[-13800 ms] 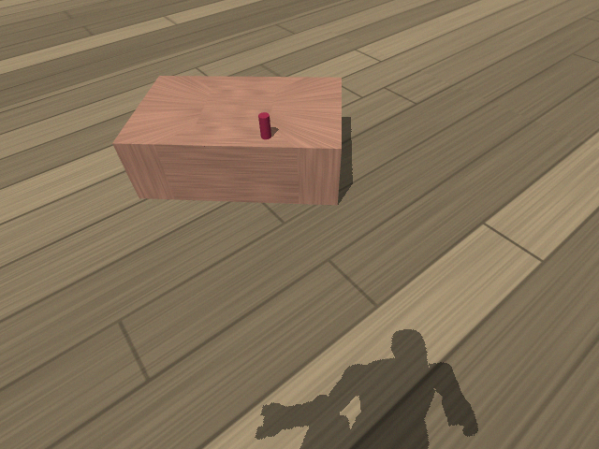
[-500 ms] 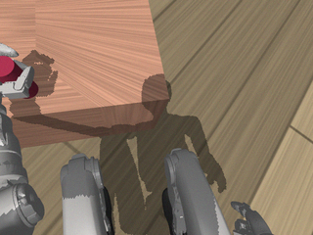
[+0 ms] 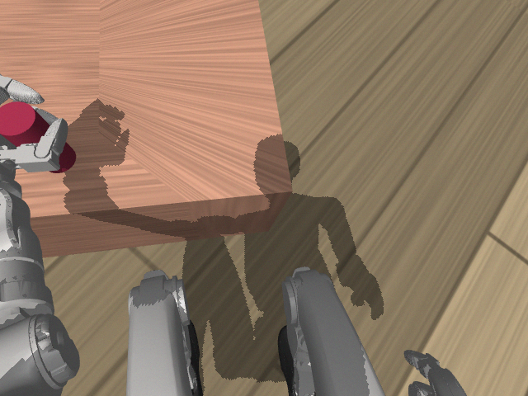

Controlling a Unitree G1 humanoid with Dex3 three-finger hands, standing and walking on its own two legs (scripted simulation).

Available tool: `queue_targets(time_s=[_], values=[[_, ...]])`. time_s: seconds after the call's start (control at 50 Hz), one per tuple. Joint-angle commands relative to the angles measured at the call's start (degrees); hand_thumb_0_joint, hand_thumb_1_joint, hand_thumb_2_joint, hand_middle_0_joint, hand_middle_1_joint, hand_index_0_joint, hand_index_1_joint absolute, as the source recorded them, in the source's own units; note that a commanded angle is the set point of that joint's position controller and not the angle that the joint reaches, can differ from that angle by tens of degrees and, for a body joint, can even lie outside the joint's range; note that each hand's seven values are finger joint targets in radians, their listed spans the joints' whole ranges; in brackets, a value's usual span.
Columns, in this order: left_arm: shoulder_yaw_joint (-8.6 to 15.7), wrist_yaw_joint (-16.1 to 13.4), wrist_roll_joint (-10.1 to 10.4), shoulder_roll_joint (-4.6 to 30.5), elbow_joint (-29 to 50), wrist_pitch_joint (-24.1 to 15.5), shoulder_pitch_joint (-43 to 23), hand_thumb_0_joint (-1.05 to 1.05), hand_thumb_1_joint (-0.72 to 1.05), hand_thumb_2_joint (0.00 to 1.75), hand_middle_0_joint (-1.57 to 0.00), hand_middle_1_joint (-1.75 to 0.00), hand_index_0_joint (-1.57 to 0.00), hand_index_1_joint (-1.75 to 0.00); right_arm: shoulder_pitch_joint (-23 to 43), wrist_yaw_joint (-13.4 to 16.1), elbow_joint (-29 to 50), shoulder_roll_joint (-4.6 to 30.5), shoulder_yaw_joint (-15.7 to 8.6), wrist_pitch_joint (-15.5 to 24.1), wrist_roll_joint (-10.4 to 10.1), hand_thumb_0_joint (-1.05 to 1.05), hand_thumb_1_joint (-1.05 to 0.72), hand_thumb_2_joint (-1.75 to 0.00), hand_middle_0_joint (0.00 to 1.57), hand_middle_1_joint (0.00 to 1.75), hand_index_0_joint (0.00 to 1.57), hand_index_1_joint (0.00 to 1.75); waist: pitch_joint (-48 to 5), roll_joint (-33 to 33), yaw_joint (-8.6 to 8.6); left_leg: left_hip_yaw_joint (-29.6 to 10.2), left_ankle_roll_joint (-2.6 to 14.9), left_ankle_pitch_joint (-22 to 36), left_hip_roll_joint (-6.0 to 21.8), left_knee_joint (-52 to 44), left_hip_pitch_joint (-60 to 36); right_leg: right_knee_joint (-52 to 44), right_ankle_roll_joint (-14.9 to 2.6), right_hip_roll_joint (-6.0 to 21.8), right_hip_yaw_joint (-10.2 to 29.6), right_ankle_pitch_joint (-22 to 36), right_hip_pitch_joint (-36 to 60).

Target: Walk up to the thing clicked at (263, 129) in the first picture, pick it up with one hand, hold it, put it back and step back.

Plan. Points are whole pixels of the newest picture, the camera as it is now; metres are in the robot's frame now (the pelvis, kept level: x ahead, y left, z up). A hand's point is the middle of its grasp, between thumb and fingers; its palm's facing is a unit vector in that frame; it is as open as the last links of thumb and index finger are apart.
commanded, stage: settle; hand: left
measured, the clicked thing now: (39, 141) +0.47 +0.29 -0.01
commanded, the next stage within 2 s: lift in 0.76 s
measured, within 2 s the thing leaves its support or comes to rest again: neither
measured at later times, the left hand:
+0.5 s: hand (24, 106) +0.49 +0.28 +0.05, palm faces +0.25 -0.97 -0.01, open 6.9 cm
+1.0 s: hand (16, 103) +0.48 +0.28 +0.07, palm faces +0.25 -0.97 -0.03, open 6.4 cm
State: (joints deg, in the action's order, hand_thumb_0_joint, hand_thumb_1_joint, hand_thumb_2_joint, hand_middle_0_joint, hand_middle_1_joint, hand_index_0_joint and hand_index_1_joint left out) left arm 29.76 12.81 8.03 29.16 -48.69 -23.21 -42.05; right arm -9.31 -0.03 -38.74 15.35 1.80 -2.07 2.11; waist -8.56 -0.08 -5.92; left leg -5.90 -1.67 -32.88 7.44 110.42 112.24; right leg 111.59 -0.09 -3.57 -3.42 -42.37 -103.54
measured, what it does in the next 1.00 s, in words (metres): rises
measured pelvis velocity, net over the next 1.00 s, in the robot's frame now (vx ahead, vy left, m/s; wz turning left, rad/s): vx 0.01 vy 0.01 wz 0.03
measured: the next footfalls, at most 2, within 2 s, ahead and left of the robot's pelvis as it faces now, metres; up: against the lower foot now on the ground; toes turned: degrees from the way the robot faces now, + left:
none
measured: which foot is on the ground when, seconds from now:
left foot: down 0.00-1.00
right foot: down 0.00-1.00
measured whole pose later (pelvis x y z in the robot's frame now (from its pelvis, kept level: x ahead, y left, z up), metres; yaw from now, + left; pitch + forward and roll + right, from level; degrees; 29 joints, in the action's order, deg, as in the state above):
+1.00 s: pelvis +0.01 +0.01 +0.05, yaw +1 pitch +33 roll -5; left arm 27.5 10.9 7.1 25.9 -49.6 -25.9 -39.9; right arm -9.6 -0.7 -39.2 13.7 1.7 -1.9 2.6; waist -9.4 -0.9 -5.7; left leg -4.3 -1.2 -32.5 6.8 100.9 102.2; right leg 101.4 0.4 -2.7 -2.7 -41.3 -93.6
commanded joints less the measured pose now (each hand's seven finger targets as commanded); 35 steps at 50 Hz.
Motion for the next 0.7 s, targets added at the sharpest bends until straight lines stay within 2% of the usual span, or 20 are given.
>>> queue_targets(time_s=[0.0, 0.02, 0.04, 0.06, 0.08, 0.1, 0.16, 0.18, 0.2, 0.24, 0.28, 0.38, 0.42, 0.44, 0.48, 0.5, 0.54, 0.56, 0.6, 0.68], values=[[2.06, -0.86, 1.12, 16.32, 13.78, -4.86, -20.7, 0.0, 0.35, 1.44, -1.45, -1.59, -1.48, -1.59, -8.2, 0.86, 1.84, 10.1, -3.88, 0.89, 0.03, 0.0, -0.89, -0.9, 0.2, 0.3, 0.2, 0.3, -37.28, -11.23, 1.36, 0.3, 2.96, 6.32, -1.69, -12.12, -37.28, -17.44, -1.9, -0.54, -0.3, 12.45, 10.77], [2.11, -0.8, 1.47, 16.62, 13.4, -4.96, -20.83, 0.0, 0.33, 1.43, -1.44, -1.59, -1.48, -1.58, -8.14, 0.91, 1.65, 9.99, -3.65, 0.97, 0.04, 0.0, -0.89, -0.9, 0.2, 0.3, 0.2, 0.3, -36.49, -11.29, 1.11, 0.68, 3.12, 6.99, -1.74, -11.82, -36.54, -17.96, -1.77, -0.46, 0.19, 12.96, 11.46], [2.36, -0.87, 1.67, 16.44, 13.84, -4.94, -20.42, 0.0, 0.34, 1.42, -1.45, -1.59, -1.48, -1.58, -8.58, 0.84, 1.9, 9.95, -3.7, 0.98, 0.03, 0.0, -0.89, -0.9, 0.2, 0.3, 0.2, 0.3, -38.44, -10.31, 1.11, 0.84, 3.33, 8.44, -1.86, -11.75, -37.0, -18.55, -1.65, -0.47, 0.32, 14.1, 13.37], [1.7, -0.65, 1.58, 15.55, 13.82, -4.98, -20.47, 0.0, 0.33, 1.42, -1.46, -1.59, -1.49, -1.58, -8.66, 0.87, 1.66, 9.76, -3.64, 0.92, 0.12, 0.0, -0.89, -0.9, 0.2, 0.3, 0.2, 0.3, -38.15, -10.92, 1.08, 0.93, 3.31, 9.48, -1.92, -11.84, -37.44, -18.26, -1.68, -0.39, 0.14, 15.1, 13.62], [1.94, -0.78, 1.51, 16.13, 14.11, -4.94, -19.9, 0.0, 0.33, 1.41, -1.44, -1.57, -1.47, -1.56, -8.41, 0.85, 1.91, 9.98, -3.86, 0.92, 0.05, 0.0, -0.89, -0.9, 0.2, 0.3, 0.2, 0.3, -38.22, -10.13, 1.51, 0.95, 3.35, 8.98, -1.9, -12.36, -38.03, -19.11, -1.62, -0.42, 0.33, 14.44, 13.87], [1.02, -0.52, 1.26, 14.89, 12.67, -4.78, -19.58, 0.0, 0.34, 1.41, -1.42, -1.56, -1.45, -1.55, -8.62, 0.84, 1.64, 9.8, -3.82, 0.95, 0.1, 0.0, -0.89, -0.9, 0.2, 0.3, 0.2, 0.3, -37.95, -10.43, 1.19, 0.74, 3.3, 9.23, -1.82, -12.64, -39.07, -18.84, -1.77, -0.42, 0.04, 14.57, 13.22], [1.1, -0.31, 1.14, 14.05, 10.62, -4.43, -17.78, 0.0, 0.37, 1.41, -1.42, -1.55, -1.45, -1.55, -8.8, 0.66, 1.63, 10.08, -4.09, 1.02, 0.12, 0.0, -0.89, -0.9, 0.2, 0.3, 0.2, 0.3, -37.3, -9.71, 0.79, 0.52, 3.41, 10.59, -1.83, -12.95, -39.7, -19.21, -1.7, -0.37, -0.19, 16.06, 13.71], [0.62, -0.21, 1.14, 13.63, 10.79, -4.46, -18.4, 0.0, 0.38, 1.41, -1.42, -1.56, -1.46, -1.55, -8.77, 0.7, 1.81, 9.83, -3.94, 1.12, 0.15, 0.0, -0.89, -0.89, 0.2, 0.3, 0.2, 0.3, -37.65, -8.76, 0.18, 0.66, 3.61, 11.07, -1.96, -12.9, -39.14, -19.75, -1.52, -0.38, -0.19, 16.86, 14.89], [1.58, -0.26, 1.43, 15.02, 12.09, -4.66, -19.08, 0.0, 0.38, 1.41, -1.42, -1.55, -1.45, -1.54, -8.85, 0.64, 1.78, 9.94, -3.78, 1.11, 0.1, 0.0, -0.88, -0.89, 0.2, 0.3, 0.2, 0.3, -37.76, -9.19, 0.83, 0.77, 3.64, 12.27, -1.97, -12.78, -39.36, -19.57, -1.56, -0.28, -0.03, 17.92, 15.37], [1.81, -0.35, 1.65, 15.22, 12.62, -4.94, -19.52, 0.0, 0.39, 1.4, -1.42, -1.54, -1.45, -1.53, -8.69, 0.59, 2.11, 9.68, -3.72, 0.99, 0.09, 0.0, -0.89, -0.89, 0.2, 0.3, 0.2, 0.3, -38.2, -8.41, 1.19, 1.1, 3.82, 13.53, -2.04, -12.95, -39.54, -20.42, -1.32, -0.31, 0.31, 19.02, 16.88], [1.13, -0.23, 1.68, 13.3, 10.99, -5.02, -18.72, 0.0, 0.39, 1.4, -1.41, -1.54, -1.44, -1.52, -8.89, 0.39, 1.86, 9.41, -3.77, 1.09, 0.13, 0.0, -0.89, -0.89, 0.2, 0.3, 0.2, 0.3, -36.85, -8.27, 0.81, 1.04, 3.77, 12.75, -2.04, -13.41, -39.31, -20.67, -1.4, -0.32, 0.19, 18.19, 16.35], [1.63, -0.55, 0.96, 15.02, 12.77, -5.83, -19.77, 0.0, 0.4, 1.4, -1.4, -1.53, -1.43, -1.52, -8.46, 0.33, 2.35, 9.22, -3.66, 0.83, 0.35, 0.0, -0.89, -0.89, 0.2, 0.3, 0.2, 0.3, -38.31, -10.07, 1.33, 0.95, 3.6, 12.24, -2.15, -14.72, -41.23, -21.34, -1.6, -0.19, 0.45, 17.59, 17.31], [1.43, -1.09, 0.87, 13.98, 12.02, -5.97, -19.43, 0.0, 0.38, 1.4, -1.39, -1.52, -1.42, -1.51, -8.48, 0.14, 2.0, 9.04, -3.68, 0.87, 0.41, 0.0, -0.89, -0.89, 0.2, 0.3, 0.2, 0.3, -38.32, -9.2, 1.64, 1.05, 3.69, 13.46, -2.12, -14.75, -41.88, -21.5, -1.49, -0.23, 0.45, 18.5, 17.52], [1.08, -1.03, 1.05, 13.37, 12.04, -6.08, -19.85, 0.0, 0.36, 1.4, -1.39, -1.53, -1.42, -1.52, -8.22, 0.12, 2.23, 8.99, -3.67, 0.93, 0.39, 0.0, -0.89, -0.9, 0.2, 0.3, 0.2, 0.3, -37.91, -9.59, 1.16, 1.16, 3.7, 12.38, -2.18, -14.86, -41.49, -22.04, -1.45, -0.13, 0.74, 17.59, 17.21], [1.83, -1.36, 0.86, 14.77, 13.22, -6.35, -19.64, 0.0, 0.39, 1.41, -1.4, -1.53, -1.43, -1.53, -8.22, 0.2, 2.34, 8.98, -3.67, 0.95, 0.48, 0.0, -0.89, -0.9, 0.2, 0.3, 0.2, 0.3, -38.49, -9.85, 1.61, 1.32, 3.65, 11.78, -2.23, -15.38, -41.39, -22.66, -1.4, -0.08, 1.08, 17.11, 18.5], [1.46, -1.51, 0.62, 14.28, 12.41, -6.37, -19.61, 0.0, 0.39, 1.41, -1.39, -1.53, -1.42, -1.52, -8.22, 0.17, 2.32, 8.84, -3.72, 0.81, 0.54, 0.0, -0.89, -0.9, 0.2, 0.3, 0.2, 0.3, -38.06, -9.34, 1.02, 1.26, 3.63, 11.3, -2.12, -15.71, -41.36, -23.1, -1.34, -0.04, 1.05, 16.75, 18.83], [0.2, -1.53, 0.38, 12.45, 11.83, -6.22, -18.67, 0.0, 0.37, 1.42, -1.39, -1.53, -1.42, -1.53, -8.27, 0.11, 2.11, 9.0, -3.82, 0.87, 0.56, 0.0, -0.89, -0.9, 0.2, 0.3, 0.2, 0.3, -37.93, -9.58, 1.11, 1.06, 3.6, 11.51, -2.13, -16.27, -42.8, -23.12, -1.57, -0.07, 0.82, 16.93, 18.11], [0.38, -1.5, 0.26, 12.71, 11.44, -6.27, -18.68, 0.0, 0.39, 1.41, -1.39, -1.53, -1.42, -1.52, -8.6, 0.13, 1.92, 8.88, -3.81, 0.96, 0.64, 0.0, -0.89, -0.9, 0.2, 0.3, 0.2, 0.3, -38.22, -9.15, 0.55, 1.04, 3.78, 12.38, -2.16, -15.82, -42.28, -23.08, -1.38, -0.19, 0.77, 17.78, 18.69], [0.52, -1.62, 0.46, 13.28, 12.89, -6.43, -19.2, 0.0, 0.38, 1.41, -1.39, -1.53, -1.42, -1.52, -8.59, 0.16, 2.11, 9.2, -3.97, 1.01, 0.54, 0.0, -0.89, -0.9, 0.2, 0.3, 0.2, 0.3, -38.72, -10.0, 1.22, 0.98, 3.65, 13.2, -2.16, -16.4, -44.15, -23.14, -1.54, -0.08, 0.49, 18.16, 18.45], [0.1, -1.95, 0.18, 12.22, 11.12, -6.53, -18.43, 0.0, 0.43, 1.44, -1.41, -1.56, -1.44, -1.55, -8.1, 0.17, 2.09, 9.09, -3.95, 1.01, 0.52, 0.0, -0.89, -0.9, 0.2, 0.3, 0.2, 0.3, -35.97, -9.94, 0.96, 0.19, 3.18, 9.57, -2.02, -18.19, -44.13, -23.5, -1.79, 0.08, 0.11, 15.17, 16.7]])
